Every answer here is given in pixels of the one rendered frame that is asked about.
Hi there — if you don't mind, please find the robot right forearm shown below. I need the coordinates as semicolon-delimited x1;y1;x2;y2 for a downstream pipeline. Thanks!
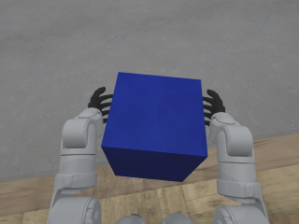
208;112;270;224

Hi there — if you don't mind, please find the robot left hand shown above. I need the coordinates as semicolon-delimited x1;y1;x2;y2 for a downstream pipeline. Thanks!
88;87;113;123

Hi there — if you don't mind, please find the robot left thigh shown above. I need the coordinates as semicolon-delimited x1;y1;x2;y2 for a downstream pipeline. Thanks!
114;215;147;224

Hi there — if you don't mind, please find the left robot upper arm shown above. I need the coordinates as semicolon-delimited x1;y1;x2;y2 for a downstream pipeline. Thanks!
48;196;102;224

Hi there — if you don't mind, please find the carton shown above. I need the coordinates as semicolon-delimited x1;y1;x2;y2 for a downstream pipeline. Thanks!
101;72;208;182

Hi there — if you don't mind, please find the robot left shin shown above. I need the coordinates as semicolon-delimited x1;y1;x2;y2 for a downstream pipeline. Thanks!
131;213;142;218

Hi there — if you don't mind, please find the robot left forearm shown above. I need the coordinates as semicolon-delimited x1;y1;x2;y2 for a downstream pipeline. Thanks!
46;107;104;224

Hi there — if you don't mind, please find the robot right hand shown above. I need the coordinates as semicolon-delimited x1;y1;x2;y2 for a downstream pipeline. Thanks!
203;90;225;126

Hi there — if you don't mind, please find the right robot upper arm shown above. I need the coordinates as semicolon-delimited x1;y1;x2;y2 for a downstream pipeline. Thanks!
212;205;268;224

